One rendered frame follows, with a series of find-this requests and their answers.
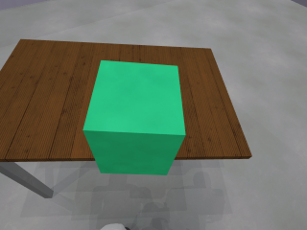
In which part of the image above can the table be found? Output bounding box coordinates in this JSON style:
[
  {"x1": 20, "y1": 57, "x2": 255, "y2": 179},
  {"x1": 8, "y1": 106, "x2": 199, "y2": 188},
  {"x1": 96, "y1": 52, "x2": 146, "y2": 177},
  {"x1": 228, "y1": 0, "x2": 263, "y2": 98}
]
[{"x1": 0, "y1": 39, "x2": 252, "y2": 198}]

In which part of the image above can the carton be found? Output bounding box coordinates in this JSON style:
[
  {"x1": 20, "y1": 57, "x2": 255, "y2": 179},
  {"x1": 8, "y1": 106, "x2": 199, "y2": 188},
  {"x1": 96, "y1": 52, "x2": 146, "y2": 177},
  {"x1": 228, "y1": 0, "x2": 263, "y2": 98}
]
[{"x1": 83, "y1": 60, "x2": 186, "y2": 175}]

